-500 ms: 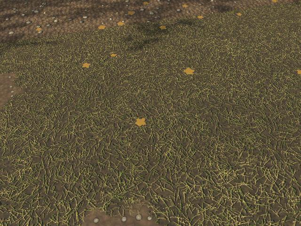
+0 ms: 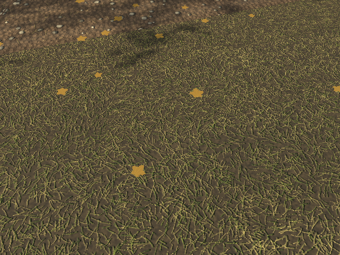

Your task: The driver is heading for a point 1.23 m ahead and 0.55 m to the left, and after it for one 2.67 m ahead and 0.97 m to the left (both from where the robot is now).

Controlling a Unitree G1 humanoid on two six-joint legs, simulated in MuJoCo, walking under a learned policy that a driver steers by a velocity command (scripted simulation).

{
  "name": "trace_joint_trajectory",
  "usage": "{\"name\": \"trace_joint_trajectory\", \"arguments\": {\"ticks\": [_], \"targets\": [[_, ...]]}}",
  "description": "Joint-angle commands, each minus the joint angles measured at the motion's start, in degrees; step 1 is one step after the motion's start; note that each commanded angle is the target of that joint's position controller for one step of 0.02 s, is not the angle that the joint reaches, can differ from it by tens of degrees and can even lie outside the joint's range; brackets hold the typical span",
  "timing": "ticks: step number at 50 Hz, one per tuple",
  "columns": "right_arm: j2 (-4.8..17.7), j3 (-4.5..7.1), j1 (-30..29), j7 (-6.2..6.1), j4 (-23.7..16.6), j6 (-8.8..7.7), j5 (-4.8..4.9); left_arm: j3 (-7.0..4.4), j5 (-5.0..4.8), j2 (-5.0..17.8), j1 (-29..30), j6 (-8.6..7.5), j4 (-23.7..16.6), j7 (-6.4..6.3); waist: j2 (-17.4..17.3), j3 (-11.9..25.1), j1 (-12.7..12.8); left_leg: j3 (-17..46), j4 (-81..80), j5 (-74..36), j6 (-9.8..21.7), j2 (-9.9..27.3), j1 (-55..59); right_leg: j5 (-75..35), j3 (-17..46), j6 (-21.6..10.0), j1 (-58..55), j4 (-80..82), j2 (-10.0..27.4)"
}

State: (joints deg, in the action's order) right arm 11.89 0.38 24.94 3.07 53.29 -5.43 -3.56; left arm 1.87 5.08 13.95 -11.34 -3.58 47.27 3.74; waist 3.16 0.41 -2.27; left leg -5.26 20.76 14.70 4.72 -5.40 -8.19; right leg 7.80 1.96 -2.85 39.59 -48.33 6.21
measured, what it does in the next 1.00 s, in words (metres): goes down, turning left: right foot, then left foot 0.15 m lower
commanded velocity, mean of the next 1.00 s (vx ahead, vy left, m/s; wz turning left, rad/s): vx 0.50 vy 0.00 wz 0.43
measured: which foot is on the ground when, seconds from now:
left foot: down 0.00-0.20, up 0.22-0.86, down 0.88-1.00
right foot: up 0.00-0.16, down 0.18-0.92, up 0.94-1.00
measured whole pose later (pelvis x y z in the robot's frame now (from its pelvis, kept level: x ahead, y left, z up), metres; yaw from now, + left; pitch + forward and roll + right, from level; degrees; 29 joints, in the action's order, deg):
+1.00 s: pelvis +0.59 +0.17 -0.16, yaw +31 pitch +1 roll -1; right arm 13.1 3.0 13.0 3.3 55.9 -4.7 -3.4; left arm 0.7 3.9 11.8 -27.7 -4.8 60.2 3.8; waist 0.4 -0.8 3.4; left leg -2.3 33.2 12.9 4.0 -1.8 -21.2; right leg 40.9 1.1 4.9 10.8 -93.3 5.2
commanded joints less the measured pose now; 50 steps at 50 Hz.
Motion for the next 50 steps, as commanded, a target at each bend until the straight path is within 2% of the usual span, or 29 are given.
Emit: {"name": "trace_joint_trajectory", "arguments": {"ticks": [1, 5, 8, 9, 10, 11, 12, 13, 14, 16, 19, 21, 23, 24, 27, 28, 30, 33, 35, 37, 41, 43, 44, 45, 46, 47, 48, 49, 50], "targets": [[10.40, 2.65, -6.70, 1.25, -5.14, -2.24, -0.26, 1.17, -0.69, -0.21, 1.77, 0.26, -4.01, 0.52, -3.33, -2.38, 2.42, 12.06, -10.77, -24.04, 12.56, 17.53, -10.96, -11.34, -0.75, -0.24, -10.92, 11.55, -1.73], [9.29, 2.71, -1.37, 2.16, -2.31, -1.37, -0.65, -0.90, -1.33, 5.15, 12.05, -0.29, -6.61, -0.46, -4.32, -3.34, 0.31, 12.77, -7.21, -24.40, 10.17, 16.94, -0.95, -14.56, -0.97, -0.92, -10.33, 17.52, -4.33], [10.28, 3.23, -1.45, 2.03, -1.58, -0.70, -0.47, -2.72, -1.78, 8.16, 11.39, -1.53, -6.26, -1.03, -5.40, -1.09, 2.81, 11.87, -0.58, -32.86, 6.12, 15.32, 0.77, -12.14, -3.56, -3.27, -22.51, 18.94, -5.81], [9.85, 3.29, -3.03, 1.92, -2.49, -1.09, -0.91, -4.36, -2.82, 11.86, 3.18, -2.35, -4.09, -1.37, -3.45, 4.37, 6.34, 9.17, 8.87, -34.94, 2.21, 11.51, -4.86, -15.90, -1.80, -6.70, -36.97, 14.87, -4.36], [3.20, 1.39, 3.91, 1.71, -3.00, -1.65, -1.54, -5.05, -2.53, 15.10, -9.30, -2.60, -1.57, -1.62, 6.79, 18.65, 7.57, 6.52, 26.53, -12.35, -2.24, 4.35, -18.29, -24.87, 11.70, -17.76, -62.66, 14.85, 8.21], [-0.07, -0.20, 7.57, 2.36, -2.74, -2.12, -1.59, -4.34, -2.82, 12.07, -20.28, -2.20, 0.72, -1.85, 11.98, 28.22, 10.46, 6.38, 42.14, 20.28, -3.38, 0.06, -32.31, -6.56, 34.03, -23.92, -77.12, 24.99, 19.46], [4.93, 1.56, -3.53, 2.16, -2.99, -1.61, -0.04, -4.81, -1.76, 9.84, -21.03, -2.66, 2.64, -2.78, 4.80, 10.77, 13.75, 10.44, 49.83, 17.20, -1.02, 4.20, -41.02, 12.28, 31.25, -15.38, -63.38, 31.06, 14.81], [5.56, 1.97, -5.74, 0.57, -2.67, -1.41, 0.65, -4.68, -2.63, 8.71, -13.66, -2.98, 2.01, -3.39, 3.74, 2.76, 10.15, 9.58, 50.61, 11.41, 0.04, 7.09, -39.82, 15.89, 23.97, -12.01, -50.59, 34.04, 13.57], [6.10, 2.11, -4.73, -0.74, -2.07, -1.48, -0.12, -3.74, -2.97, 5.08, -8.20, -2.73, 0.96, -4.05, 1.96, 2.52, 6.90, 9.89, 47.89, 7.92, 0.39, 9.86, -34.86, 8.86, 19.64, -11.54, -43.44, 35.62, 12.77], [1.57, 0.52, -6.09, -1.00, -2.43, -1.22, -1.89, -2.74, -2.54, 1.14, -3.69, -2.84, 0.28, -4.69, 0.00, 2.88, 3.43, 10.77, 44.57, 4.72, -0.09, 13.33, -27.05, -4.14, 12.18, -11.40, -35.38, 38.23, 11.78], [1.07, 0.30, -9.15, 0.10, -3.54, -0.70, -0.18, -3.91, -1.97, 2.58, -1.64, -4.05, 0.35, -5.11, -1.40, 1.24, 2.56, 8.75, 38.06, 1.28, -2.45, 13.45, -26.03, -8.71, 2.50, -10.89, -32.31, 42.58, 9.38], [1.15, 0.22, -11.32, 1.43, -4.67, -0.26, -0.48, -4.50, -0.55, 3.82, -5.55, -4.05, 2.00, -4.41, -2.17, -0.07, 3.62, 7.91, 34.08, -5.64, -3.27, 13.72, -27.59, -12.69, -2.65, -11.68, -32.25, 43.42, 9.31], [-0.39, -0.48, -7.79, 3.07, -3.86, 0.22, -0.88, -4.62, 1.81, 3.00, -8.50, -3.30, 3.73, -3.73, -1.48, -0.84, 2.97, 8.52, 38.29, -15.01, -2.32, 13.30, -25.10, -15.88, -6.52, -11.40, -29.50, 41.15, 8.75], [0.34, -0.36, -7.80, 3.63, -4.20, 0.11, -0.83, -4.12, 2.00, 1.54, -8.22, -3.13, 3.81, -3.52, -2.21, -1.61, 2.38, 8.99, 38.22, -17.62, -1.65, 13.22, -26.18, -15.10, -7.61, -11.37, -28.94, 40.32, 9.04], [3.36, 0.58, -12.82, 2.80, -6.65, 0.19, -0.87, -2.89, 1.84, -0.27, -11.91, -3.60, 7.32, -4.19, -1.29, -4.37, 4.24, 15.43, 32.98, -22.96, -1.41, 15.92, -38.38, -8.25, -5.55, -10.48, -40.59, 35.68, 12.08], [3.08, 0.63, -16.83, 1.98, -7.78, 0.32, -1.60, -2.55, 0.79, -0.27, -17.72, -4.10, 8.84, -4.99, -1.62, -4.89, 7.06, 14.18, 26.10, -26.20, -1.77, 15.19, -45.87, -6.57, -5.30, -10.69, -50.14, 34.29, 12.05], [0.58, 0.06, -22.39, 1.61, -9.23, 0.80, -1.16, -2.22, 0.78, 0.20, -25.56, -4.27, 12.09, -5.41, -1.01, -6.72, 10.16, 12.52, 20.31, -29.94, -2.35, 15.42, -50.40, -7.16, -5.09, -10.41, -56.41, 32.05, 13.09], [-1.33, -0.87, -25.83, 2.45, -9.94, 1.37, -0.73, -1.34, 0.87, -0.65, -23.95, -3.82, 12.06, -4.21, -1.55, -9.59, 10.26, 5.47, 10.73, -41.43, -0.52, 13.63, -29.99, -0.59, -13.72, -7.35, -37.99, 32.84, 6.77], [0.93, -0.30, -23.58, 2.66, -9.98, 2.32, -1.13, -1.29, 1.39, 0.34, -20.73, -3.45, 11.20, -3.45, -0.57, -10.89, 8.19, 5.53, 13.44, -38.04, -0.02, 13.09, -23.40, 4.84, -13.78, -7.06, -32.70, 31.69, 7.49], [1.95, -0.16, -25.21, 2.29, -10.47, 3.04, -2.33, -1.43, 0.02, 0.77, -23.13, -3.46, 12.86, -4.58, -4.10, -13.60, 9.08, 6.27, 7.64, -31.60, -0.45, 14.66, -30.22, 4.76, -12.73, -6.27, -41.25, 28.14, 10.11], [-0.49, -1.42, -27.75, 1.94, -8.39, 2.76, -2.77, -1.97, -0.48, 1.59, -28.74, -1.13, 15.91, -6.81, -6.23, -12.77, 11.77, 4.52, -1.68, -29.50, -2.13, 15.31, -28.55, -0.34, -14.13, -4.21, -50.38, 21.11, 10.10], [4.01, 0.76, -17.43, 0.57, -2.62, 1.87, -1.46, -2.42, 0.93, 3.56, -28.06, -0.02, 15.97, -4.90, -8.87, -6.81, 6.48, 1.10, -2.05, -34.91, -1.94, 11.43, -9.42, -7.24, -17.55, -2.19, -44.65, 10.31, 7.64], [9.73, 3.43, -5.79, -0.29, 0.90, 0.96, 0.02, -2.39, 1.81, 4.21, -26.75, 0.39, 15.17, -3.18, -9.64, -1.58, 1.15, -0.56, 1.68, -34.70, -0.88, 7.97, 10.69, -8.19, -18.31, 0.47, -34.83, 1.08, 5.02], [16.84, 6.03, 3.94, -0.98, 2.58, 1.16, 0.02, -1.41, 3.49, 1.39, -28.11, 0.13, 14.86, -1.32, -12.91, 6.59, -2.10, 4.29, 13.27, -46.22, 3.94, 11.42, 33.40, 4.94, -16.12, 4.17, -18.76, -13.36, 2.45], [21.40, 7.08, 17.90, -0.38, 6.11, 1.68, -0.02, -0.46, 2.60, -2.68, -38.87, -0.24, 14.53, 1.00, -19.03, 30.23, -0.35, 17.65, 27.45, -75.13, 15.88, 21.08, 60.81, 34.91, -13.31, 9.26, -12.60, -40.20, -3.93], [17.91, 7.04, 23.67, 0.58, 9.02, 1.58, -0.24, -1.60, -0.97, 3.44, -25.38, -1.68, 9.27, 2.15, -13.16, 30.35, -9.18, 32.39, 18.83, -60.59, 21.96, 26.61, 63.55, 38.00, -6.13, 10.50, 4.31, -56.13, -7.50], [15.36, 6.96, 20.76, -0.01, 9.57, 1.12, 0.77, -1.80, -3.16, 3.50, -9.52, -3.33, 5.54, 1.79, -9.61, 16.10, -12.26, 31.26, 10.69, -39.41, 18.44, 24.04, 50.88, 34.96, -2.67, 8.28, 17.45, -56.88, -5.16], [12.02, 5.68, 12.68, -0.22, 6.46, 0.80, 1.38, -2.62, -2.82, 5.74, -3.34, -4.18, 3.50, 0.45, -4.84, 7.52, -9.89, 28.13, 6.54, -31.77, 15.47, 21.78, 33.44, 33.53, -0.09, 6.75, 15.87, -53.91, -1.82], [9.64, 4.61, 6.97, -0.01, 4.96, 0.54, 0.09, -3.39, -2.30, 7.60, -5.43, -4.51, 3.28, -0.59, -4.93, 5.04, -4.39, 28.21, 5.82, -39.94, 17.45, 22.64, 20.60, 29.97, 1.49, 6.71, 10.40, -51.14, 0.41]]}}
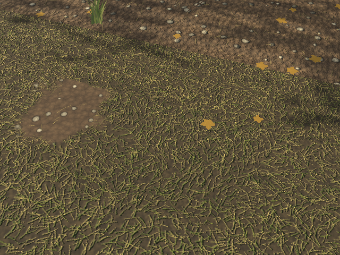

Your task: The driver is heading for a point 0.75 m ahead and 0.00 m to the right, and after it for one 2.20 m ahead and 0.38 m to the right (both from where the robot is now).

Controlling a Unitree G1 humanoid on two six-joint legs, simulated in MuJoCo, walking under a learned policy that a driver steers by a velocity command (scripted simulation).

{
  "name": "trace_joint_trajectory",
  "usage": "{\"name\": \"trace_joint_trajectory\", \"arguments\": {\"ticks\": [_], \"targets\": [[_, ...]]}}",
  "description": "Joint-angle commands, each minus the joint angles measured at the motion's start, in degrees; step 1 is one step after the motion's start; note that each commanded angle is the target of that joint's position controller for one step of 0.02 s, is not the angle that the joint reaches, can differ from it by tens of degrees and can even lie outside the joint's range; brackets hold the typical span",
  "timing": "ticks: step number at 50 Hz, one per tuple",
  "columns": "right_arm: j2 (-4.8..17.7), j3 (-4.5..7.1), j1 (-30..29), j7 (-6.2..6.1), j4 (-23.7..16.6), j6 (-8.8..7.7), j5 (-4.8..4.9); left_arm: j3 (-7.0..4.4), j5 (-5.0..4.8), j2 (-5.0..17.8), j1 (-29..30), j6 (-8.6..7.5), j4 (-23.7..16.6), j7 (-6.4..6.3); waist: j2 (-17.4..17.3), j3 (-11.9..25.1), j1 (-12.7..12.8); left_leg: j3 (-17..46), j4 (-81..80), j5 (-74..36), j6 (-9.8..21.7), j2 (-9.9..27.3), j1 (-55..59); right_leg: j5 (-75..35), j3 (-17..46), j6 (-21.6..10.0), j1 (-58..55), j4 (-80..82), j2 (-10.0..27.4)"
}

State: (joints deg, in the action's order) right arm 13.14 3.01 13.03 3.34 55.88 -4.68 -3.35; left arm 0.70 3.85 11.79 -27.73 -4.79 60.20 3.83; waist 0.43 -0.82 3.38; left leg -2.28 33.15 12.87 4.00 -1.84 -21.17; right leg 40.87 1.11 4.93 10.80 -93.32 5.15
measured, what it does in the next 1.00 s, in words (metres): walks ahead: right foot, then left foot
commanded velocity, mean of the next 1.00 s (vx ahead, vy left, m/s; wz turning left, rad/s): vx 0.50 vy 0.00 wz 0.28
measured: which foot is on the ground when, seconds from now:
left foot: down 0.00-0.32, up 0.34-0.80, down 0.82-1.00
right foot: up 0.00-0.28, down 0.30-0.84, up 0.86-1.00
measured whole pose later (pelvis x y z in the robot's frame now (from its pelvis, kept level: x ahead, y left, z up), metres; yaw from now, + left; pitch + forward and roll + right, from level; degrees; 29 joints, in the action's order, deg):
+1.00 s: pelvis +0.51 +0.08 +0.01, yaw +14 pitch +0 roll +1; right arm 9.8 3.8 17.2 0.9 52.2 -6.5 -3.8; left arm -3.2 3.7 12.6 -15.0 -6.3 56.9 2.6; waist 1.9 -0.7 0.2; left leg -6.6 20.0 11.7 3.9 -2.0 -8.5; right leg 17.9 2.2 -6.9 26.2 -63.1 2.6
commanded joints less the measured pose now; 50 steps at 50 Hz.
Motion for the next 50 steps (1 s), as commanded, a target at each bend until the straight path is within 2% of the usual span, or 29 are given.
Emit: {"name": "trace_joint_trajectory", "arguments": {"ticks": [1, 2, 3, 4, 7, 11, 14, 15, 16, 17, 18, 19, 21, 22, 23, 25, 27, 30, 33, 37, 40, 41, 42, 43, 44, 45, 47, 49, 50], "targets": [[6.05, 1.18, 15.44, 0.02, 1.12, -0.29, -1.26, -1.44, -0.67, 6.90, 12.67, -3.54, -11.76, -1.86, -1.90, 1.91, -5.84, 24.70, -8.41, -39.57, 19.13, 19.51, 21.26, -5.52, 3.33, -2.66, 35.74, 1.95, 2.83], [1.62, -0.71, 9.61, -0.24, -0.48, -1.63, -0.24, -0.20, 0.39, 1.94, 11.96, -2.96, -11.95, -2.98, 1.76, 0.45, -1.52, 22.24, -12.95, -36.70, 17.11, 18.61, 9.00, -15.37, 5.95, -4.73, 28.22, 17.20, 5.05], [1.83, -0.95, 4.51, -0.03, -2.89, -2.47, 0.70, 0.10, 0.38, 0.54, 10.65, -2.26, -10.99, -3.13, 1.15, -1.99, -0.13, 20.15, -18.90, -30.29, 17.78, 17.38, -2.58, -20.32, 4.49, -4.75, 21.15, 28.33, 4.93], [4.62, -0.34, 3.75, 0.37, -3.38, -2.79, 1.08, 0.08, 0.15, 0.53, 10.04, -1.57, -11.04, -3.17, -3.84, -2.04, 0.74, 19.47, -20.61, -23.49, 18.32, 14.96, -5.36, -20.18, 2.81, -4.22, 17.90, 34.47, 3.58], [7.44, 0.55, 3.44, 2.43, -4.48, -2.83, 0.33, 1.11, -0.72, 1.08, 13.52, 0.30, -12.51, -2.41, -3.43, -2.60, 0.31, 18.17, -20.38, -19.50, 15.32, 11.54, -10.54, -32.88, 0.29, -4.69, 10.02, 50.34, 1.37], [8.09, 1.85, 8.27, 3.10, -3.29, -1.86, -1.01, 0.58, -0.97, 5.29, 25.29, -0.22, -15.25, -1.85, -2.19, -2.32, -4.04, 19.90, -14.25, -14.58, 11.86, 10.58, -2.59, -45.45, -0.76, -5.91, 11.03, 57.60, -2.00], [8.27, 2.33, 9.73, 2.80, -3.23, -1.45, -1.73, -1.42, -0.90, 9.73, 26.86, -1.73, -15.39, -2.67, -2.44, -1.12, -2.86, 21.50, -8.59, -16.70, 8.33, 9.18, 2.32, -41.63, -3.26, -8.83, 4.40, 59.98, -3.58], [7.50, 2.31, 8.21, 2.81, -4.32, -1.89, -2.29, -2.97, -1.80, 12.78, 18.38, -2.79, -13.09, -3.34, -0.89, 2.86, 0.91, 19.75, -0.81, -20.08, 4.82, 5.33, -1.03, -44.28, -2.07, -11.96, -8.01, 58.46, -2.69], [2.17, 1.21, 10.28, 2.79, -6.55, -2.29, -2.40, -3.78, -1.78, 16.16, 7.15, -3.39, -10.94, -3.87, 9.62, 15.20, 3.21, 12.55, 16.25, -7.62, -0.29, -3.96, -6.86, -52.16, 9.36, -21.33, -26.68, 60.86, 6.80], [-3.13, -0.04, 16.93, 2.45, -6.08, -2.93, -2.04, -2.72, -1.73, 14.72, -1.59, -2.98, -9.04, -3.38, 18.06, 26.24, 2.30, 9.33, 33.49, 25.37, -3.35, -8.70, -19.06, -47.91, 34.01, -32.71, -42.51, 70.33, 20.80], [2.06, 1.16, 7.57, 1.88, -6.70, -2.13, -0.84, -2.86, -0.48, 11.89, -2.67, -3.12, -7.40, -2.98, 11.00, 10.72, 5.42, 10.83, 40.92, 23.67, -1.99, -4.70, -31.57, -23.33, 38.64, -26.71, -32.39, 77.51, 18.47], [3.32, 1.62, 4.89, 0.33, -5.70, -1.44, -0.61, -2.40, -1.62, 8.83, 5.12, -2.94, -8.66, -2.86, 5.93, 1.99, 2.81, 10.41, 39.69, 16.43, -0.56, -0.34, -30.43, -8.37, 31.31, -21.51, -19.41, 81.08, 15.97], [1.45, 1.44, 5.88, -1.84, -4.29, -0.77, -2.06, -0.64, -2.89, 2.45, 12.55, -2.25, -9.51, -4.03, 3.85, 2.09, -2.09, 9.92, 33.07, 10.24, 0.14, 5.28, -18.81, -16.27, 23.60, -20.12, -6.81, 85.24, 13.71], [-1.15, 0.79, 4.53, -2.25, -4.52, -0.63, -2.83, -0.62, -2.68, 1.77, 12.35, -2.36, -8.79, -4.64, 2.88, 0.56, -2.98, 9.47, 30.77, 9.61, 0.10, 6.17, -15.27, -21.46, 19.66, -19.39, -3.68, 87.47, 12.55], [-2.61, 0.48, 3.66, -2.05, -4.81, -0.33, -2.47, -0.77, -2.50, 1.47, 12.11, -2.67, -8.27, -5.19, 2.38, 1.28, -3.32, 8.43, 28.07, 10.26, -0.32, 5.90, -13.16, -25.23, 16.01, -18.95, -3.51, 88.61, 11.37], [-1.77, 0.46, 2.16, -0.52, -4.80, 0.02, -1.12, -1.77, -1.49, 3.18, 11.01, -3.34, -7.27, -4.97, 2.18, 0.75, -2.72, 5.76, 21.92, 4.48, -1.20, 5.30, -11.21, -31.92, 7.90, -18.44, -3.01, 89.98, 8.52], [-1.69, 0.24, -1.43, 0.67, -6.23, 0.61, -0.94, -2.19, -1.15, 3.71, 8.86, -3.72, -5.65, -3.66, 2.27, -0.42, -2.29, 3.86, 15.09, -1.88, -1.43, 5.84, -9.75, -35.10, 4.11, -18.97, -1.56, 90.38, 7.91], [-0.44, 0.31, -5.45, 0.40, -8.36, 1.62, -0.90, -2.46, -1.24, 4.49, 5.29, -3.88, -3.17, -1.45, 3.56, -2.29, -1.68, 3.61, 7.38, -6.79, -1.11, 6.07, -9.05, -36.21, 3.45, -20.36, -2.98, 90.33, 9.76], [0.96, 0.62, -8.87, -0.33, -10.20, 1.74, -0.80, -2.69, -0.73, 5.66, 1.71, -3.63, -1.50, -1.08, 3.67, -2.93, -0.10, 3.82, 2.02, -7.53, -0.96, 5.91, -11.00, -39.89, 3.35, -20.90, -9.61, 88.76, 11.22], [1.47, 1.23, -13.54, -0.50, -12.40, 0.88, -0.37, -3.13, -1.50, 6.74, -1.73, -2.59, -0.16, -1.82, 4.44, -3.49, 1.16, 1.05, -3.49, -3.77, -0.02, 4.77, -8.33, -43.17, 1.97, -19.39, -14.82, 85.21, 11.55], [1.43, 1.98, -11.80, -0.50, -12.39, -0.37, 0.51, -3.89, -1.52, 7.98, 0.00, -1.01, -0.10, -2.12, 4.47, -3.26, -0.99, -2.57, -7.63, -6.38, 2.17, 2.32, 4.46, -43.61, -0.20, -17.98, -9.44, 79.58, 10.25], [3.13, 2.86, -7.49, -0.79, -11.66, -1.38, 1.22, -3.90, -1.00, 7.71, 2.31, -1.24, -0.80, -2.22, 3.80, -0.35, -3.59, -2.41, -6.29, -8.50, 3.83, 1.52, 14.05, -49.26, -2.33, -16.07, -4.44, 73.02, 7.90], [6.44, 4.08, 2.20, -1.47, -9.15, -2.32, 1.31, -3.29, -0.44, 5.15, 2.93, -1.74, -1.91, -2.05, -1.68, 6.92, -6.58, 2.40, -4.43, -12.41, 8.15, 4.85, 28.61, -48.03, -7.02, -12.47, 4.12, 58.79, 2.40], [9.35, 4.21, 16.99, -1.97, -6.17, -2.08, 0.71, -1.21, 0.95, -1.78, -0.34, -2.54, -3.68, -0.87, -16.12, 19.27, -10.10, 28.23, -12.61, -8.49, 20.41, 19.31, 51.07, -15.03, -6.20, -7.93, 22.09, 40.15, -7.62], [6.72, 3.97, 20.42, -2.24, -4.29, -2.74, -1.37, -2.78, -0.09, 2.83, 8.51, -3.28, -4.61, -0.04, -8.54, 7.87, -13.14, 33.02, -19.02, -5.25, 17.71, 21.69, 45.79, -9.20, 2.42, -10.13, 33.77, 30.59, -6.19], [6.28, 4.12, 17.18, -2.47, -3.53, -3.19, -1.24, -3.69, -1.10, 4.36, 11.80, -3.27, -5.01, -0.71, -4.88, -0.17, -11.25, 25.57, -19.66, -4.38, 14.57, 21.36, 36.12, -13.50, 4.54, -11.92, 35.17, 26.20, -3.74], [-0.34, 1.54, 12.69, -2.54, -3.58, -2.54, 0.39, -4.30, -0.19, 3.51, 9.92, -2.68, -4.58, -1.66, -3.39, -0.57, -6.40, 17.65, -20.67, -6.99, 12.81, 19.97, 26.18, -19.49, 4.61, -13.05, 30.40, 24.64, 0.17], [-3.40, 0.14, 9.50, -2.61, -4.42, -1.82, -0.53, -3.35, 0.16, -1.89, 9.65, -1.63, -5.10, -1.17, -2.14, -2.30, -3.39, 10.59, -22.92, -13.72, 11.09, 18.69, 18.11, -25.28, 5.86, -12.71, 25.73, 28.69, 1.15], [-3.71, -0.03, 9.67, -2.73, -4.15, -1.78, -1.03, -3.44, -0.24, -2.10, 10.89, -1.19, -5.68, -0.68, -2.25, -2.30, -3.19, 7.83, -24.06, -13.17, 10.28, 17.66, 17.41, -28.83, 5.64, -12.36, 25.68, 31.09, 1.20]]}}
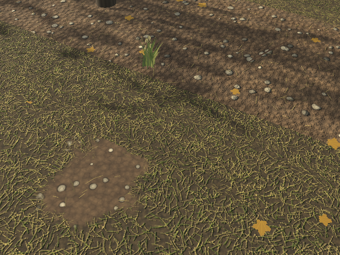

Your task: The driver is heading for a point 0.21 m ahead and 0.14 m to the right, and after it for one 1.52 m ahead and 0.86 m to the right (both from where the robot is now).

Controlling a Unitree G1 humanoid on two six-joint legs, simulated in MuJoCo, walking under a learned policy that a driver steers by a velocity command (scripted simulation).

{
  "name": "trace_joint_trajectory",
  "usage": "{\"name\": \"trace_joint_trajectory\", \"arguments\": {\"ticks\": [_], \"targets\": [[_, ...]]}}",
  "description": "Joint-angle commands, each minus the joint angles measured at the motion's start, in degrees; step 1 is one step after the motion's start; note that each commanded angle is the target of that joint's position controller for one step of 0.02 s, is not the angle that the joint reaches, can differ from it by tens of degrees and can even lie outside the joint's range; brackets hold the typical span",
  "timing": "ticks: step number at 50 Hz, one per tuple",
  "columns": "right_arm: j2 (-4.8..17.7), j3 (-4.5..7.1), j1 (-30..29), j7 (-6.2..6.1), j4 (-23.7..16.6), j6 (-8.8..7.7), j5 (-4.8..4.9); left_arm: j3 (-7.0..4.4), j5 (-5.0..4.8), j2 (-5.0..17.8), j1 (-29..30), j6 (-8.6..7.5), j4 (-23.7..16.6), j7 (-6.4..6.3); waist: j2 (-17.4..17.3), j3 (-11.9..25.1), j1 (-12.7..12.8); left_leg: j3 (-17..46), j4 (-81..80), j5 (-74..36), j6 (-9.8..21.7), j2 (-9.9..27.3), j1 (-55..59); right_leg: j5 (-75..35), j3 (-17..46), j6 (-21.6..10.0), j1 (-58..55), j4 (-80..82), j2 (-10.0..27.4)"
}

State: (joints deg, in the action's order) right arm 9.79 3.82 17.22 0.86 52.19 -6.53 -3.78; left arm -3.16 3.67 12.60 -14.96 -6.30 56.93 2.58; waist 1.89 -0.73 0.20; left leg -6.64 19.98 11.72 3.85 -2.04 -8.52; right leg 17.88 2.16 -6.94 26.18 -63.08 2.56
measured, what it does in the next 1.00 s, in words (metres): goes down, turning right: right foot 0.15 m lower, then left foot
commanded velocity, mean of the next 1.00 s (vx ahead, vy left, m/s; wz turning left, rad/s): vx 0.50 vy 0.00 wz -0.52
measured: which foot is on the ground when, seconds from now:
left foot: down 0.00-0.48, up 0.50-0.76, down 0.78-1.00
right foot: up 0.00-0.42, down 0.44-0.78, up 0.80-1.00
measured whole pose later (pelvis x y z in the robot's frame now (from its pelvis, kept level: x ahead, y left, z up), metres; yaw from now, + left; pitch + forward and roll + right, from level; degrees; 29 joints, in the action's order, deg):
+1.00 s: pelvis +0.68 -0.12 -0.15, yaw -36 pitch +0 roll +1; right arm 11.8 -1.7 20.3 -1.9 54.2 -7.0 -2.9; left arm -2.5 4.3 14.4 -8.5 -5.7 47.8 3.5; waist 1.9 -1.9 -3.5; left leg -8.8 21.5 10.2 1.6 0.8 -11.6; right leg 18.5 1.0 -2.0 35.1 -63.6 3.6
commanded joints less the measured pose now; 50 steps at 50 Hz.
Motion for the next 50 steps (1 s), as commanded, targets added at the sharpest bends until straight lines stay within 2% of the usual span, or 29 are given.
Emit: {"name": "trace_joint_trajectory", "arguments": {"ticks": [1, 3, 5, 8, 10, 14, 19, 21, 22, 23, 24, 25, 26, 27, 28, 29, 30, 31, 34, 36, 38, 39, 40, 41, 42, 43, 44, 46, 50], "targets": [[-0.38, -0.94, 5.43, -0.69, -0.24, -0.15, -1.08, 0.85, 0.51, -4.04, -1.24, 0.47, -2.95, 1.42, -3.21, -2.54, -0.42, 9.18, -10.83, -11.23, 10.12, 16.02, 3.27, -10.83, 3.54, 0.15, 10.37, 2.49, 3.58], [-2.59, -2.16, 3.04, -1.42, -0.07, -0.95, -2.77, 1.63, 1.56, -4.04, 0.65, 0.09, -4.29, 2.53, -1.12, -3.53, 0.53, 6.69, -9.08, -12.44, 7.95, 15.17, 2.96, -23.76, 7.09, 0.41, 14.55, 12.08, 5.18], [0.15, -2.05, 7.54, -1.09, 2.85, -1.71, -2.13, 1.63, 1.05, -2.86, 5.44, 0.05, -6.46, 2.74, -3.17, -2.02, -1.58, 0.37, -5.97, -11.17, 7.79, 11.30, -2.40, -40.36, 2.69, 1.25, 7.13, 23.65, 3.87], [-1.74, -3.81, 14.98, -0.08, 6.62, -1.36, -3.16, 1.47, 1.16, -1.16, 7.60, 1.84, -8.47, 2.05, -3.06, -5.82, -2.11, 1.74, -3.06, -10.72, 8.44, 14.18, -3.86, -45.23, 2.21, 1.91, 6.80, 24.96, 4.34], [-1.44, -4.60, 16.93, 0.24, 7.79, -2.09, -2.73, 1.29, 1.38, 0.70, 9.95, 2.66, -10.12, 1.83, -1.88, -7.50, -1.95, 2.68, 0.48, -12.55, 7.74, 15.75, 2.65, -42.59, 3.42, 1.58, 12.06, 27.66, 5.01], [-0.10, -5.53, 22.82, -1.79, 11.01, -1.42, -1.24, 1.34, 0.83, 0.92, 18.44, 3.61, -12.66, 2.06, -0.34, -10.41, -5.13, 0.93, 5.40, -9.33, 4.90, 15.11, 9.27, -38.79, 0.00, 1.68, 14.65, 33.63, 5.19], [3.41, -4.32, 29.29, -3.44, 14.94, 0.50, 0.93, 1.84, 1.59, 1.41, 23.65, 2.66, -11.80, 1.89, 0.61, -11.07, -8.15, -1.07, 10.34, -25.32, 3.07, 13.93, 16.76, -25.01, -5.17, 3.22, 10.55, 42.28, 3.22], [6.61, -3.37, 28.00, -2.74, 14.36, 1.11, -0.31, 0.56, 1.10, 5.02, 15.58, 1.61, -7.94, 0.69, 0.09, -7.11, -4.72, -1.58, 18.58, -39.47, 1.55, 13.79, 14.91, -22.02, -7.90, 2.77, -1.45, 40.76, 0.35], [8.03, -3.30, 24.30, -1.56, 12.97, 1.36, -2.00, -0.92, -0.13, 8.38, 3.69, 0.35, -4.21, 0.31, 0.31, -3.91, 0.62, -3.33, 27.01, -42.33, -0.37, 13.09, 5.30, -29.11, -8.59, 0.87, -18.32, 38.17, -1.19], [7.03, -4.13, 19.84, 0.51, 11.55, 1.07, -4.25, -2.80, 0.24, 12.46, -13.85, -0.24, 0.13, -0.18, 1.62, 1.91, 8.24, -3.92, 43.06, -34.49, -4.93, 11.37, -16.56, -42.10, -5.38, -4.89, -46.69, 31.56, 0.25], [1.43, -5.79, 27.03, 4.02, 10.93, 1.37, -3.19, -3.68, -0.71, 16.54, -32.33, 1.11, 7.53, 0.59, 11.83, 23.58, 9.36, -4.08, 75.14, 23.56, -12.46, 3.07, -34.75, -73.92, 10.49, -19.58, -84.63, 15.41, 13.58], [6.04, -5.07, 12.14, 5.80, 3.32, 0.36, 0.58, -3.99, -1.42, 15.06, -42.15, 1.59, 10.30, 0.21, 4.53, 30.76, 18.81, 5.18, 91.42, 35.06, -14.30, -1.54, -52.53, -60.88, 29.75, -24.28, -94.66, 22.43, 20.54], [5.09, -4.86, -3.59, 4.80, -1.20, -1.86, 2.31, -4.61, -1.03, 14.20, -36.49, 0.96, 9.46, -1.32, -0.36, 13.21, 20.08, 9.87, 86.59, 31.98, -13.27, 2.70, -65.96, -48.40, 26.72, -19.16, -81.15, 27.66, 17.96], [7.95, -4.05, -6.50, 3.65, -2.83, -2.69, 1.92, -2.91, -0.90, 9.57, -26.48, 1.29, 6.30, -1.20, -7.69, 7.34, 15.27, 11.89, 77.54, 28.60, -10.59, 7.03, -58.78, -37.63, 23.17, -16.00, -61.45, 34.00, 16.87], [10.21, -2.93, -3.01, 2.38, -2.79, -2.86, -0.08, -1.27, 0.03, 6.12, -15.14, 1.82, 2.90, -0.75, -6.98, 3.18, 7.20, 11.65, 69.53, 24.59, -6.90, 9.40, -46.51, -40.87, 20.24, -16.36, -40.85, 38.13, 15.59], [7.65, -3.20, -2.63, 0.51, -3.97, -2.29, -1.83, 0.80, -0.27, 2.27, -5.88, 0.56, -0.23, -0.28, -4.82, -1.86, -0.39, 13.07, 51.91, 15.55, -3.57, 11.51, -37.35, -39.72, 17.89, -14.97, -21.08, 42.54, 14.36], [4.57, -3.86, 0.63, -0.09, -2.06, -1.07, -1.79, 1.28, -0.88, 2.60, 2.78, -0.07, -3.86, 0.51, -3.04, -5.89, -4.01, 11.76, 39.75, 12.32, -2.75, 12.10, -23.14, -37.22, 12.71, -14.59, -0.69, 48.61, 12.14], [1.76, -4.65, 1.67, -0.09, -2.79, 0.12, -1.29, 0.38, -1.49, 6.30, 4.37, -0.66, -4.15, 1.36, 1.27, -4.96, -6.21, 8.83, 33.35, 15.13, -3.25, 9.91, -14.81, -30.97, 11.83, -14.19, 6.32, 50.93, 8.72], [3.06, -6.04, -0.40, 0.82, -3.45, 1.48, 2.06, -1.71, -0.21, 11.14, 2.94, -1.38, -4.45, 4.44, -2.26, -4.18, -5.35, 5.63, 16.45, -10.58, -2.85, 6.04, -2.10, -17.31, 11.61, -9.75, 11.14, 50.79, 4.45], [7.30, -4.91, -2.37, 0.02, -3.88, 0.48, 1.00, -2.07, 0.12, 10.14, 1.03, -1.40, -5.48, 5.21, -0.32, -3.05, -4.63, 5.00, 17.52, -15.60, -2.09, 3.99, 1.44, -14.42, 12.01, -7.59, 9.93, 44.62, 1.87], [13.82, -2.43, 2.29, -0.62, -3.13, -1.13, 0.04, -1.44, 1.11, 8.17, 1.22, -2.19, -7.75, 4.75, -1.36, -0.08, -8.20, 4.34, 19.88, -15.27, 1.32, 4.05, 12.56, -14.50, 11.69, -3.71, 11.72, 35.44, -2.18], [17.87, -0.88, 12.19, -0.81, -0.95, -1.77, 0.02, -0.68, 1.55, 5.90, 3.53, -2.84, -9.92, 4.96, -5.66, 4.50, -13.25, 8.07, 20.53, -18.15, 5.44, 8.35, 23.79, -14.57, 8.49, 0.39, 15.64, 22.43, -6.77], [21.46, -1.13, 19.80, -0.34, -0.49, -1.46, 0.23, 0.66, 0.62, -1.39, -6.24, -2.75, -11.17, 4.20, -21.06, 19.84, -9.87, 32.19, 9.99, -29.77, 20.06, 25.08, 35.74, 16.75, 2.18, 4.86, 15.33, 1.00, -13.95], [18.47, -1.98, 21.53, 0.75, 0.54, -1.32, -0.03, 0.04, -0.23, 1.24, -6.15, -1.69, -10.59, 3.42, -23.47, 15.24, -10.14, 50.76, -0.39, -9.45, 21.39, 27.74, 31.86, 21.14, 5.74, 4.46, 26.29, -14.25, -11.76], [15.24, -2.46, 13.36, 0.83, -0.70, -1.79, 1.07, -0.39, 0.18, 3.77, -4.70, -1.16, -9.07, 1.86, -14.83, 4.74, -7.32, 45.32, -3.60, 9.23, 16.33, 26.24, 19.50, 13.00, 6.89, 3.06, 28.30, -16.99, -6.72], [10.73, -3.75, 3.75, 0.57, -2.74, -1.06, 2.26, -0.25, 0.78, 3.98, -5.77, -0.47, -6.82, 0.20, -8.75, 3.11, -4.03, 38.29, -4.85, 19.84, 13.63, 24.34, 10.17, 7.32, 4.86, 2.51, 24.33, -18.20, -2.53], [6.93, -5.05, -0.10, -0.38, -4.02, -0.74, 2.22, 0.40, 1.78, 2.61, -6.69, -0.28, -6.66, -0.95, -5.66, 4.85, -2.41, 33.34, -5.77, 13.33, 12.16, 23.13, 5.81, 2.94, 5.09, 2.62, 18.76, -13.80, 0.07], [4.64, -5.73, -1.84, -2.09, -3.69, -0.93, 1.63, 1.60, 2.39, -0.50, -2.18, 0.11, -8.94, -0.67, -4.86, 3.65, -0.40, 24.83, -8.85, -0.97, 10.39, 21.59, 0.87, 1.66, 4.38, 3.57, 12.67, -9.36, 3.65], [6.38, -4.59, 3.41, -3.53, -0.47, -1.81, 0.15, 1.67, -0.19, 0.36, 7.44, 0.36, -13.16, 2.19, -3.03, 0.93, -3.13, 8.96, -12.39, -14.79, 9.42, 18.36, 3.89, -4.15, 0.85, 6.10, 12.50, 6.38, 5.27]]}}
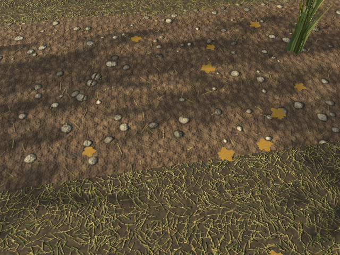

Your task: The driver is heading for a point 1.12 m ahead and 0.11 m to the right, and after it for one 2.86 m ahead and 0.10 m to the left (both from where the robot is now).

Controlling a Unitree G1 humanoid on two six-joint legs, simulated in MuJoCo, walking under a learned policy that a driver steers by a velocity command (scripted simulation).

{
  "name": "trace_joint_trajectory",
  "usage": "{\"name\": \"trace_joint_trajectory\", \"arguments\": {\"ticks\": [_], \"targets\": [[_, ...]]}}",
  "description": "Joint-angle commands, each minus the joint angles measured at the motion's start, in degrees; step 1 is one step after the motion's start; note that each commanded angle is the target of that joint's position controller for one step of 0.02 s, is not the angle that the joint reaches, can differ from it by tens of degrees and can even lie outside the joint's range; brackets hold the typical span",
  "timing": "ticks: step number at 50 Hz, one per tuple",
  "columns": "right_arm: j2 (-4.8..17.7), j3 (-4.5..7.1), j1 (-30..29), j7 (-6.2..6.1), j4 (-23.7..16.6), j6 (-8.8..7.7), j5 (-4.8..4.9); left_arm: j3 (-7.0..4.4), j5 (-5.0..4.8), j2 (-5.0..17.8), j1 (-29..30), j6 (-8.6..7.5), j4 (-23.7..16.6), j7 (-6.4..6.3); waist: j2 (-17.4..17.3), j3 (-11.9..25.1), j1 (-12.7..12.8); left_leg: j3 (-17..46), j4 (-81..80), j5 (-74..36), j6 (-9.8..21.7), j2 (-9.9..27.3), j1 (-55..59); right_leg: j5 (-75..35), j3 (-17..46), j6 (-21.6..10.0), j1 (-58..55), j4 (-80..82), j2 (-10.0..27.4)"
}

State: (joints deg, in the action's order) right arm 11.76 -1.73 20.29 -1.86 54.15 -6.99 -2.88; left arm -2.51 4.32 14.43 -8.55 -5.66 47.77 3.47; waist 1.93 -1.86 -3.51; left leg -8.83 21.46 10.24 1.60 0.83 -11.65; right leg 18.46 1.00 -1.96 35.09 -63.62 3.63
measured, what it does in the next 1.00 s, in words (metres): goes down, turning right: right foot, then left foot 0.15 m lower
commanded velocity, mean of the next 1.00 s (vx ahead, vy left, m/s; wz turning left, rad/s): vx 0.50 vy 0.00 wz -0.40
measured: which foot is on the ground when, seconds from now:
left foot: down 0.00-0.30, up 0.32-0.64, down 0.66-1.00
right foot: up 0.00-0.28, down 0.30-0.66, up 0.68-1.00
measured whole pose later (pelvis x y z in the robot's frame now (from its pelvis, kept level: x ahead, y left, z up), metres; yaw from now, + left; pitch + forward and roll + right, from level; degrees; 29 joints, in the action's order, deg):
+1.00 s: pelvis +0.55 -0.13 -0.15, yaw -22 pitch +4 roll +2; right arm 13.2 3.3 22.4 -0.6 56.4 -4.3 1.8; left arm -2.8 -1.1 12.2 -2.1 -3.6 43.3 -0.3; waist 1.3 2.0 -5.2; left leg -1.7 19.5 15.0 1.5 -2.8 -8.1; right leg 0.5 2.5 -0.6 37.3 -36.7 3.7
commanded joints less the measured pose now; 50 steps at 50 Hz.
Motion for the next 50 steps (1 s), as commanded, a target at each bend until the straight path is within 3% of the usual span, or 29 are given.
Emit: {"name": "trace_joint_trajectory", "arguments": {"ticks": [1, 5, 8, 11, 13, 15, 16, 17, 18, 20, 22, 23, 24, 26, 29, 31, 32, 33, 34, 35, 36, 37, 38, 39, 40, 41, 43, 46, 50], "targets": [[5.28, 1.46, 2.90, -0.48, -1.02, -1.51, -1.02, 1.22, -1.00, -1.95, 2.42, -0.07, -4.78, 1.91, -3.14, 1.47, 0.19, 8.90, -13.93, -16.80, 12.01, 15.47, 8.34, -7.54, 1.27, 1.19, 3.66, 10.45, 4.24], [5.07, 1.69, 3.69, 1.20, -0.43, -1.45, -3.55, 0.46, 0.67, 0.07, -5.09, 1.55, -3.62, 3.55, -5.11, -0.57, 2.38, 2.57, -9.61, -16.36, 12.43, 15.43, 2.88, -20.52, 2.02, -1.30, -0.56, 1.95, 3.02], [5.19, 1.53, 6.34, 1.09, 0.25, -1.60, -2.92, -0.20, 0.83, 1.87, 0.32, 1.14, -6.67, 2.83, -5.08, -2.38, 0.12, 1.95, -5.68, -12.20, 11.40, 16.79, 8.91, -15.07, 0.67, -2.37, 2.94, 3.97, 3.07], [9.23, 2.82, 6.65, 0.55, -0.20, -1.10, -2.27, -0.19, 0.18, 1.83, 4.19, 0.21, -9.45, 2.21, -5.85, -3.49, -1.21, -0.99, -1.92, -20.50, 9.77, 17.18, 11.13, -4.71, -4.10, -1.93, -1.64, 8.77, 0.86], [13.91, 4.45, 2.36, 0.95, -1.66, -0.58, -2.17, -1.41, -0.42, 3.76, -0.72, -0.71, -8.96, 1.62, -7.56, -1.44, 2.42, -4.68, 6.57, -34.02, 8.40, 15.91, 5.75, -0.80, -9.27, -2.34, -16.40, 12.30, -4.54], [16.69, 5.78, 0.03, 3.31, -1.92, 0.09, -3.12, -4.44, -0.45, 8.37, -18.46, -2.76, -2.41, -0.40, -2.24, 2.76, 10.45, -7.32, 31.42, -30.68, 6.22, 11.12, -7.75, -8.85, -12.54, -5.70, -40.99, 24.25, -10.64], [9.42, 4.52, -0.11, 5.03, -5.23, -0.01, -4.66, -5.40, 0.37, 13.58, -27.59, -3.11, 0.54, -2.79, 10.94, 9.83, 11.29, -4.76, 55.56, 12.14, 0.55, 1.54, -25.69, -22.79, 9.24, -17.55, -58.50, 29.07, -1.11], [4.29, 2.66, -6.68, 7.30, -11.05, -1.43, -2.02, -3.86, 0.89, 12.43, -34.52, -3.43, 1.81, -2.76, 7.39, 13.06, 13.88, 8.67, 61.93, 26.39, 0.47, -4.66, -39.53, -27.80, 30.57, -24.72, -64.22, 36.28, 8.45], [3.97, 2.81, -20.07, 7.44, -16.76, -1.78, 0.70, -3.10, 0.56, 8.11, -31.76, -4.46, 2.78, -2.39, 3.89, -1.03, 16.43, 15.17, 57.50, 24.44, 1.52, -2.59, -51.17, -10.34, 36.26, -21.94, -53.74, 40.81, 12.13], [7.43, 4.38, -17.22, 4.74, -15.53, -0.77, -1.47, 0.07, -1.37, 0.68, -21.14, -4.43, 2.54, -0.82, -0.87, -3.43, 8.05, 17.83, 56.82, 18.12, 0.04, 1.67, -46.31, -1.95, 31.88, -20.27, -36.81, 32.88, 10.82], [4.16, 2.40, -9.29, 4.44, -12.21, 0.59, -5.59, 2.84, -0.57, -2.57, -9.91, -3.08, -1.49, -0.69, -3.41, -5.16, 1.74, 18.34, 41.54, 0.80, 2.19, 3.20, -32.17, 4.24, 21.22, -16.13, -12.70, 30.35, 4.89], [9.33, 5.23, -12.08, 2.93, -14.61, -0.56, 8.88, -1.35, -9.01, 6.51, -3.19, -1.20, -4.54, -4.16, -0.01, -8.79, -2.91, 11.27, 28.32, -3.04, 0.89, 2.24, -25.58, -8.42, 21.04, -14.43, -1.44, 35.08, 3.73], [7.31, 3.82, -13.11, 3.26, -13.33, -1.21, 7.40, -1.33, -9.20, 7.16, -3.36, 0.02, -3.94, -6.26, -0.41, -5.95, -1.54, 10.41, 19.36, -18.99, 0.04, 1.31, -10.17, -3.37, 14.41, -11.81, 7.45, 31.17, -0.98], [3.72, 3.41, -11.84, 3.94, -12.31, 0.08, 4.91, -1.72, -7.04, 7.14, -10.77, 0.61, -1.20, -8.25, -1.59, 1.00, -0.24, 9.20, 15.86, -40.56, -2.27, -1.81, 5.01, 5.43, 9.48, -9.03, 11.47, 26.23, -3.07], [4.81, 3.81, -17.22, 3.65, -15.35, 1.94, 5.21, -1.72, -7.38, 4.45, -13.84, 1.36, -0.43, -8.59, -0.61, -0.70, 2.12, 12.15, 4.33, -36.31, -2.58, 1.76, -1.51, 10.72, 13.40, -6.90, -2.12, 18.15, -2.22], [6.54, 5.12, -13.23, 4.11, -13.21, 1.58, 4.66, -2.13, -6.66, 3.42, -17.05, 3.20, 0.54, -8.23, -1.76, 1.80, 1.66, 9.87, -5.10, -36.10, -1.41, 3.00, -1.37, 4.57, 12.03, -5.56, -14.20, 4.81, -2.84], [7.56, 6.20, -4.74, 4.39, -10.11, 1.39, 3.46, -2.29, -6.36, 3.55, -18.15, 3.67, 1.07, -7.47, -2.36, 5.10, -1.41, 8.93, -4.21, -32.74, 0.28, 3.44, 6.72, -2.80, 10.15, -5.09, -14.43, -6.06, -4.18], [8.15, 6.85, 6.25, 4.77, -6.92, 1.33, 2.47, -2.48, -5.98, 1.56, -17.45, 2.76, 1.20, -6.04, -5.83, 8.54, -5.94, 13.40, 2.14, -36.15, 3.39, 7.88, 21.87, 9.21, 8.57, -3.36, -1.81, -24.94, -8.95], [9.98, 6.58, 10.04, 5.27, -4.49, 0.71, 1.55, -1.13, -7.62, -3.48, -25.66, 1.62, 0.82, -5.07, -16.62, 12.84, -1.77, 23.87, 16.84, -48.98, 7.87, 15.91, 37.35, 27.67, 11.54, -2.64, 16.48, -44.63, -11.10], [13.97, 7.79, 9.99, 5.15, -4.40, 1.33, 2.65, -0.06, -8.05, -2.34, -29.08, 0.28, -0.76, -5.05, -23.31, 18.16, 0.00, 35.38, 14.19, -42.35, 13.21, 21.33, 39.63, 25.37, 11.84, -1.46, 23.79, -52.29, -8.85], [18.66, 9.49, 8.78, 4.52, -2.37, 1.54, 4.11, 0.09, -10.29, -0.02, -24.29, -0.59, -4.11, -4.86, -23.35, 18.71, 0.80, 50.44, 2.98, -1.94, 21.50, 27.40, 41.31, 19.05, 9.34, -0.42, 35.88, -53.11, -7.12], [11.07, 7.76, 3.54, 2.90, -4.94, 1.31, 2.79, -0.85, -9.27, 3.07, -12.26, -0.62, -5.05, -6.35, -7.27, 14.94, -1.40, 51.16, -4.23, 12.17, 19.04, 27.37, 32.71, 8.61, 8.66, -1.39, 38.06, -48.08, -3.24], [9.31, 6.59, -2.01, 2.45, -5.86, 0.37, 2.07, -1.68, -8.49, 5.98, -7.47, 0.04, -5.95, -7.10, -2.99, 10.01, 0.78, 51.18, -5.47, 10.80, 17.77, 27.29, 20.92, 1.12, 10.14, -1.94, 33.14, -37.18, -1.82], [7.21, 5.26, -8.58, 2.29, -6.31, -0.21, 1.70, -1.86, -6.25, 5.52, -6.39, 1.25, -5.14, -6.81, 0.93, 4.02, 5.31, 44.77, -6.42, 3.47, 15.95, 23.36, 4.91, -3.29, 9.77, -0.49, 25.03, -28.43, 1.35], [6.73, 4.86, -11.89, 2.26, -5.78, 0.04, 1.88, -2.00, -5.12, 4.10, -6.65, 2.25, -4.98, -6.25, -0.68, -1.37, 8.23, 34.28, -8.01, 1.46, 12.98, 17.85, -8.34, -4.56, 8.73, 0.42, 17.21, -16.59, 3.68], [7.20, 5.06, -12.44, 2.21, -5.48, 0.34, 1.41, -1.82, -4.37, 2.55, -7.15, 2.27, -4.81, -5.99, -4.25, -1.21, 8.24, 25.80, -9.72, -1.58, 11.39, 11.96, -15.40, -8.10, 5.70, 1.34, 8.99, -8.49, 3.19], [8.66, 5.53, -8.28, 1.52, -4.14, 0.54, 2.33, -1.20, -3.71, 0.09, -3.65, 1.59, -5.83, -5.37, -7.29, 1.74, 6.24, 18.47, -10.67, -14.40, 11.27, 8.66, -17.48, -17.44, 2.42, 2.55, -0.42, 4.75, 2.43], [10.51, 6.51, -3.17, 0.86, -2.29, 1.17, 4.73, -0.38, -5.17, -1.43, 3.88, 1.44, -6.74, -4.21, -6.22, 3.97, 2.62, 16.66, -11.57, -12.23, 11.05, 10.09, -8.71, -20.93, 0.60, 2.49, -4.62, 21.58, 0.08], [10.28, 7.04, 1.71, 1.04, -0.36, 2.41, 5.22, -0.83, -5.66, 0.61, 12.12, 1.19, -8.88, -3.01, -5.17, 1.53, -0.80, 19.33, -9.79, -4.44, 9.92, 13.66, 4.03, -17.58, 0.33, 0.33, -0.79, 32.24, -0.55]]}}
Velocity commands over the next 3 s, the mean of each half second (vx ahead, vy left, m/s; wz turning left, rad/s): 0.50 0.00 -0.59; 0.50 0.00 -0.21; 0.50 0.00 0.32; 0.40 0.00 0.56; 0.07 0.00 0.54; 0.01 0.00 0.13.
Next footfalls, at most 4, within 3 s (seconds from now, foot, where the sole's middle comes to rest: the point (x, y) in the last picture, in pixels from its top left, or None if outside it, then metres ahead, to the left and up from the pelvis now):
0.30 right None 0.20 -0.14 -0.78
0.66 left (172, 245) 0.58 -0.02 -0.93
1.08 right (237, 218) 0.69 -0.33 -0.93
1.64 left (195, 159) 1.02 -0.17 -0.93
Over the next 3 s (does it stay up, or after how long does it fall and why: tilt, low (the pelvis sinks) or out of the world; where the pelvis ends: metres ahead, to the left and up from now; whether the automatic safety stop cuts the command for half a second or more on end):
stays up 1.09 -0.26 -0.16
